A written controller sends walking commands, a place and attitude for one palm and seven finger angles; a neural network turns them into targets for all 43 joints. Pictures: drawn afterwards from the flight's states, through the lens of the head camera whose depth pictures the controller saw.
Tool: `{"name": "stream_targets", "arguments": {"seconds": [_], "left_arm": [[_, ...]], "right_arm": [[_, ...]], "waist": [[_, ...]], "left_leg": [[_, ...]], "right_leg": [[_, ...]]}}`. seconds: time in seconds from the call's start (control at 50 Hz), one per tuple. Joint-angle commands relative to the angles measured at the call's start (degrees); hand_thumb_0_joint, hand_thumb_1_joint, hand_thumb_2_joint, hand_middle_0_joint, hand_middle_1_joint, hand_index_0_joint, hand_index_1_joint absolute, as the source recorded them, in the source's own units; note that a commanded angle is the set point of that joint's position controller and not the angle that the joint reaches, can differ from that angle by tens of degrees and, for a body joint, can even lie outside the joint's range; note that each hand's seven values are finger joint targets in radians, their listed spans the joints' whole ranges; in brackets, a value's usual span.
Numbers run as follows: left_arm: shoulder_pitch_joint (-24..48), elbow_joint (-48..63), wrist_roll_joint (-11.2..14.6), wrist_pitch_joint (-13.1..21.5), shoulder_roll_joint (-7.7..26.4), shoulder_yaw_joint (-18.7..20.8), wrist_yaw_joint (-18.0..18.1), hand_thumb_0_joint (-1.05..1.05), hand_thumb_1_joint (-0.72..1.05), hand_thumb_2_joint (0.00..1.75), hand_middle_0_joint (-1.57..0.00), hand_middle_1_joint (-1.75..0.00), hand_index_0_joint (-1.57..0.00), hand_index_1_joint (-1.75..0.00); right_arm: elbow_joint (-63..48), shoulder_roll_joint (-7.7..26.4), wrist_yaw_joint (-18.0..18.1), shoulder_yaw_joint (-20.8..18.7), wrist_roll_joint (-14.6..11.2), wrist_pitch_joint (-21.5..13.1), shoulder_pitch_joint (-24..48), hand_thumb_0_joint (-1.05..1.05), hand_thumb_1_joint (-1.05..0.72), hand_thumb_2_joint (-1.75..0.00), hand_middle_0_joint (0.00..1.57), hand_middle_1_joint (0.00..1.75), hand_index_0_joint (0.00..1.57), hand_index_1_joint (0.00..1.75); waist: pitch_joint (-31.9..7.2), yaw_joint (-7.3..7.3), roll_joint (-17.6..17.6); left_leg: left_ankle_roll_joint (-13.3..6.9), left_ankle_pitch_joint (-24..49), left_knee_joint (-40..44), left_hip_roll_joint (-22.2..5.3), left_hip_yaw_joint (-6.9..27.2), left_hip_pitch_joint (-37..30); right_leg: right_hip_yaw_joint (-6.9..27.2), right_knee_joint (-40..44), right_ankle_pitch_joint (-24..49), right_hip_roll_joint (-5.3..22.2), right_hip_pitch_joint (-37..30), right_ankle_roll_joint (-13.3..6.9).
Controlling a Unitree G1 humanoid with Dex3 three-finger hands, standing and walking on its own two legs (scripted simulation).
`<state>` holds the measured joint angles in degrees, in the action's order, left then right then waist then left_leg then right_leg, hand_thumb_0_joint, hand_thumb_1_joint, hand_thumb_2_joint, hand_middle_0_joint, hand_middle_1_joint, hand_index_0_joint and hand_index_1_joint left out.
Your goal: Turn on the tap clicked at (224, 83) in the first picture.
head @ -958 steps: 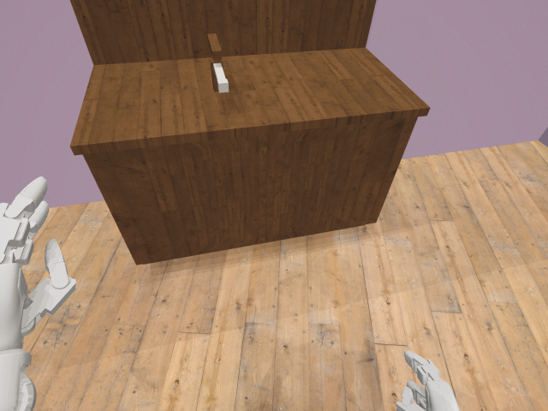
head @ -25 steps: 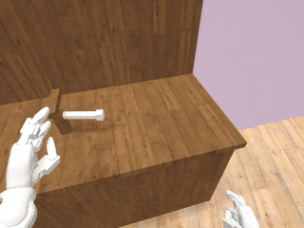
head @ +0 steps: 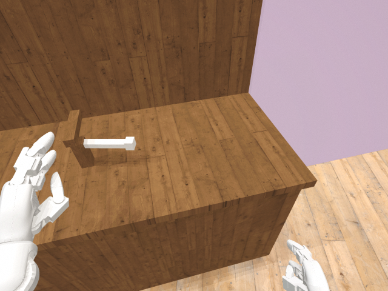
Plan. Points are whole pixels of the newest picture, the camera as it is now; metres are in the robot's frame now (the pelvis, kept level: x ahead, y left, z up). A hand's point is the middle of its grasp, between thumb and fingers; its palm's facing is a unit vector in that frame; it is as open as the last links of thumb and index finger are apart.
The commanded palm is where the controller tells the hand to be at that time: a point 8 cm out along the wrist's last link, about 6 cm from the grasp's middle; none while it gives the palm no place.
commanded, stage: step back with the hand held close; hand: left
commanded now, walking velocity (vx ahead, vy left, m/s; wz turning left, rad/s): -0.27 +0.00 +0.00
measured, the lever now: (130, 143) +0.48 +0.26 +0.02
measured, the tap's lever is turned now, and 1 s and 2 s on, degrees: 75 75 75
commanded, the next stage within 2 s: stop stepping back and stand still in 1.28 s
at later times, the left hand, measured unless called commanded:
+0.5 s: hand (26, 231) +0.15 +0.28 +0.15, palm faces +0.36 -0.84 -0.41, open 7.4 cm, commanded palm +0.10 +0.31 +0.17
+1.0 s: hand out of the picture +0.09 +0.27 +0.15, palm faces +0.32 -0.87 -0.37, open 7.4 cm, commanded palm +0.04 +0.32 +0.17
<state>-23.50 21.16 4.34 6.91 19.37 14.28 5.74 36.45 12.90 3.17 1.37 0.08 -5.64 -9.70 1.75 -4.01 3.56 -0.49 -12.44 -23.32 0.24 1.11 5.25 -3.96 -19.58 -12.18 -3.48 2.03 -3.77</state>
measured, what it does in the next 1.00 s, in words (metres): walks backwards: right foot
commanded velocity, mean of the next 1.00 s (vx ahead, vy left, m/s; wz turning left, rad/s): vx -0.31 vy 0.00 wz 0.00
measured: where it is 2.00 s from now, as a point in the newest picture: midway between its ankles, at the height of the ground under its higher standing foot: outside the picture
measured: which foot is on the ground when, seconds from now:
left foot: down 0.00-1.00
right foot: down 0.00-0.54, up 0.56-0.68, down 0.70-1.00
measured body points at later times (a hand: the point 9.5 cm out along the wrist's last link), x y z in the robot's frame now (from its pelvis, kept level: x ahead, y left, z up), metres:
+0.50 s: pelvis -0.06 +0.04 -0.01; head -0.04 +0.04 +0.44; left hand +0.12 +0.32 +0.17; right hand +0.12 -0.21 -0.09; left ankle +0.01 +0.11 -0.74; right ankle -0.01 -0.07 -0.74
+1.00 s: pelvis -0.12 +0.04 -0.02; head -0.10 +0.07 +0.43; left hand +0.06 +0.32 +0.17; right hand +0.08 -0.20 -0.08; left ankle +0.01 +0.12 -0.74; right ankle -0.11 -0.08 -0.74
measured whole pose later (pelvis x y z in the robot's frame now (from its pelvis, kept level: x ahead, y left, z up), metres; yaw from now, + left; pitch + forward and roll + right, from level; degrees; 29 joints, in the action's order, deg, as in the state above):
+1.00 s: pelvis -0.12 +0.04 -0.02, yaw +1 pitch +0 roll -5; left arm -28.5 34.3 3.4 11.0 23.2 18.5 6.3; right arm 33.4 12.4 3.9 -0.4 -0.8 -3.8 -8.6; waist 2.2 -0.7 1.4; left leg -0.9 -11.6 -36.7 -0.4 2.6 28.8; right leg 0.0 -30.0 -15.3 -5.9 14.5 -0.7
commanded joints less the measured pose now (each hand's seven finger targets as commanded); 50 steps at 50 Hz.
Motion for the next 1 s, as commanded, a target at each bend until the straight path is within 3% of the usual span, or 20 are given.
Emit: {"name": "stream_targets", "arguments": {"seconds": [0.0,0.12,0.2,0.22,0.4,0.46,0.52,0.56,0.6,0.62,0.64,0.7,0.74,0.78,0.82,0.84,0.88,0.9,0.92,0.98], "left_arm": [[6.78,9.19,0.34,5.14,10.97,9.64,1.03,0.00,0.90,0.90,-0.20,-0.30,-0.20,-0.30],[-1.19,14.81,0.02,4.84,9.30,8.08,0.67,0.00,0.90,0.90,-0.20,-0.30,-0.20,-0.30],[-2.96,18.73,0.05,5.07,12.47,11.17,1.53,0.00,0.90,0.90,-0.20,-0.30,-0.20,-0.30],[-2.20,20.43,-0.12,5.37,14.48,12.84,1.84,0.00,0.90,0.90,-0.20,-0.30,-0.20,-0.30],[-2.43,19.05,-0.52,5.99,12.13,10.71,3.35,0.00,0.90,0.90,-0.20,-0.30,-0.20,-0.30],[-2.04,20.98,-1.08,6.29,11.83,10.41,3.69,0.00,0.90,0.90,-0.20,-0.30,-0.20,-0.30],[0.45,22.66,-2.92,6.71,13.07,12.50,4.04,0.00,0.90,0.90,-0.20,-0.30,-0.20,-0.30],[1.52,21.88,-3.69,6.73,12.11,12.19,3.89,0.00,0.90,0.90,-0.20,-0.30,-0.20,-0.30],[-1.33,20.21,-3.27,6.36,11.70,12.40,3.39,0.00,0.90,0.90,-0.20,-0.30,-0.20,-0.30],[-3.20,19.91,-3.02,6.16,12.46,13.25,3.31,0.00,0.90,0.90,-0.20,-0.30,-0.20,-0.30],[-4.07,18.68,-2.85,6.08,10.27,11.60,2.88,0.00,0.90,0.90,-0.20,-0.30,-0.20,-0.30],[-1.22,19.43,-2.54,6.62,10.02,10.56,2.03,0.00,0.90,0.90,-0.20,-0.30,-0.20,-0.30],[1.70,21.99,-2.21,7.34,10.52,10.08,2.01,0.00,0.90,0.90,-0.20,-0.30,-0.20,-0.30],[0.48,23.34,-1.51,6.95,10.88,10.22,1.90,0.00,0.90,0.90,-0.20,-0.30,-0.20,-0.30],[-2.05,24.28,-1.00,6.87,13.03,12.34,2.13,0.00,0.90,0.90,-0.20,-0.30,-0.20,-0.30],[-2.70,24.58,-0.72,6.85,11.58,11.25,1.99,0.00,0.90,0.90,-0.20,-0.30,-0.20,-0.30],[-2.21,24.70,-0.39,7.16,12.71,12.19,2.06,0.00,0.90,0.90,-0.20,-0.30,-0.20,-0.30],[-2.25,24.33,-0.21,7.38,13.08,12.50,2.24,0.00,0.90,0.90,-0.20,-0.30,-0.20,-0.30],[-1.99,24.89,-0.22,7.45,14.61,13.93,2.53,0.00,0.90,0.90,-0.20,-0.30,-0.20,-0.30],[-1.92,22.56,-0.07,7.69,13.07,12.48,2.68,0.00,0.90,0.90,-0.20,-0.30,-0.20,-0.30]], "right_arm": [[-10.62,5.73,0.88,-1.84,-0.45,-1.37,8.25,0.00,-0.90,-0.90,0.20,0.30,0.20,0.30],[-13.31,6.79,0.84,-2.74,-0.75,0.76,7.02,0.00,-0.90,-0.90,0.20,0.30,0.20,0.30],[-14.51,6.76,1.24,-3.35,-0.96,1.36,6.76,0.00,-0.90,-0.90,0.20,0.30,0.20,0.30],[-14.38,6.97,1.44,-3.35,-0.82,1.43,6.95,0.00,-0.90,-0.90,0.20,0.30,0.20,0.30],[-13.63,7.60,1.76,-3.73,-1.22,-0.04,4.92,0.00,-0.90,-0.90,0.20,0.30,0.20,0.30],[-13.93,8.25,1.90,-3.55,-1.07,-0.71,5.07,0.00,-0.90,-0.90,0.20,0.30,0.20,0.30],[-14.04,8.80,2.12,-3.32,-0.28,-1.69,6.24,0.00,-0.90,-0.90,0.20,0.30,0.20,0.30],[-13.32,7.47,1.86,-3.70,0.02,-2.00,4.98,0.00,-0.90,-0.90,0.20,0.30,0.20,0.30],[-13.13,7.16,1.42,-3.90,-0.05,-2.42,4.04,0.00,-0.90,-0.90,0.20,0.30,0.20,0.30],[-13.08,7.31,1.31,-3.85,0.08,-2.50,3.85,0.00,-0.90,-0.90,0.20,0.30,0.20,0.30],[-12.36,6.87,1.18,-3.43,0.14,-2.27,3.58,0.00,-0.90,-0.90,0.20,0.30,0.20,0.30],[-11.08,7.12,0.78,-2.99,0.05,-2.24,4.30,0.00,-0.90,-0.90,0.20,0.30,0.20,0.30],[-10.15,6.63,0.89,-3.13,-0.10,-2.23,4.14,0.00,-0.90,-0.90,0.20,0.30,0.20,0.30],[-10.77,6.93,0.91,-4.44,-0.92,-2.37,3.68,0.00,-0.90,-0.90,0.20,0.30,0.20,0.30],[-10.87,6.78,1.00,-4.44,-0.98,-2.09,4.15,0.00,-0.90,-0.90,0.20,0.30,0.20,0.30],[-11.06,6.38,0.99,-4.32,-1.07,-1.75,4.43,0.00,-0.90,-0.90,0.20,0.30,0.20,0.30],[-11.69,6.39,1.14,-4.24,-1.17,-1.44,5.80,0.00,-0.90,-0.90,0.20,0.30,0.20,0.30],[-11.61,6.09,1.29,-4.16,-1.15,-1.23,6.15,0.00,-0.90,-0.90,0.20,0.30,0.20,0.30],[-11.29,6.05,1.51,-4.39,-1.02,-1.00,5.79,0.00,-0.90,-0.90,0.20,0.30,0.20,0.30],[-11.54,5.56,1.60,-4.20,-1.21,-0.62,5.25,0.00,-0.90,-0.90,0.20,0.30,0.20,0.30]], "waist": [[-1.71,2.07,-6.05],[-11.37,1.93,0.43],[-11.96,2.01,-4.36],[-12.20,2.05,-3.20],[-5.57,3.47,-2.10],[-5.20,3.37,0.84],[-5.50,2.65,11.25],[-6.71,2.53,7.92],[-7.92,2.36,2.50],[-8.81,2.47,2.38],[-7.42,2.64,2.04],[-6.81,2.91,3.07],[-12.53,2.90,1.36],[-17.15,2.70,-4.19],[-17.56,2.77,-2.62],[-16.43,2.87,-1.71],[-11.37,3.23,-1.80],[-9.16,3.58,-2.45],[-9.20,3.90,-3.91],[-5.64,4.71,-6.52]], "left_leg": [[-2.28,7.75,-2.61,-3.05,4.60,1.49],[-2.11,18.43,-2.66,-4.90,4.20,0.63],[-1.79,16.34,-3.62,-5.41,4.76,3.01],[-1.79,15.89,-2.96,-5.46,5.19,3.39],[-1.90,-10.01,-5.53,-4.91,7.48,9.32],[-2.86,-15.71,0.96,-7.41,11.36,13.88],[-5.60,-29.22,15.55,-12.59,20.46,27.58],[-5.98,-23.90,14.65,-13.45,19.73,25.58],[-5.92,-16.03,10.64,-12.79,17.27,19.71],[-5.66,-13.59,9.90,-12.12,16.62,17.37],[-5.54,-12.79,9.10,-11.68,15.76,17.11],[-4.09,-6.84,4.35,-9.67,12.58,14.58],[-2.70,9.71,-1.28,-8.18,8.94,6.10],[-2.01,16.49,-7.01,-7.76,6.83,0.35],[-1.46,15.15,-8.99,-6.81,5.84,-0.13],[-1.26,13.19,-9.10,-6.75,6.10,1.50],[-0.63,3.05,-11.01,-5.67,6.20,4.70],[-0.15,-3.36,-12.96,-4.80,5.96,5.97],[0.43,-5.29,-15.01,-4.02,5.22,5.59],[1.29,-6.84,-22.45,-2.22,3.54,7.10]], "right_leg": [[10.41,5.01,19.35,10.34,9.39,2.74],[8.10,-0.82,22.29,10.45,6.46,2.90],[8.65,-1.32,19.80,10.70,8.23,2.66],[8.53,-1.79,18.30,10.62,8.53,2.37],[10.65,1.77,-6.87,11.62,20.46,0.78],[7.88,-2.19,-10.04,7.97,18.33,2.19],[5.49,-16.92,-5.82,1.66,5.33,4.28],[6.13,-21.14,-5.17,1.57,5.80,4.34],[6.36,-17.16,-5.67,1.82,8.60,4.23],[6.48,-14.74,-6.05,1.72,9.15,4.05],[6.35,-11.64,-5.75,1.70,9.73,4.00],[7.96,-2.62,3.24,3.57,10.25,2.86],[9.35,-2.32,13.09,5.98,11.55,2.07],[9.69,-3.04,15.39,7.16,13.62,1.66],[10.50,-3.18,15.96,8.66,15.37,0.64],[10.24,-3.35,14.37,8.78,16.01,0.43],[11.63,-1.87,9.81,10.07,20.89,-0.61],[12.90,-0.45,7.11,11.39,23.69,-1.48],[13.51,0.30,6.10,12.52,24.92,-2.18],[14.83,1.18,5.24,15.73,29.88,-3.81]]}}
